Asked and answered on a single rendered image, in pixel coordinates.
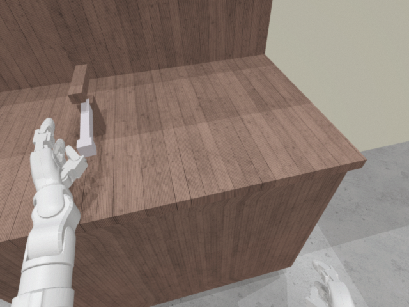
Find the right robot hand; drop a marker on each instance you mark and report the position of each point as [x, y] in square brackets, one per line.
[336, 294]

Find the tap lever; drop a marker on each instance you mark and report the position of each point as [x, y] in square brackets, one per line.
[86, 145]

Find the counter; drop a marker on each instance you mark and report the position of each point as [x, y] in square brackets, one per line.
[211, 166]

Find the left robot forearm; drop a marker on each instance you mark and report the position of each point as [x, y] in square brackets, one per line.
[46, 279]

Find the left robot hand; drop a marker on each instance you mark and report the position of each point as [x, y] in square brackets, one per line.
[49, 167]

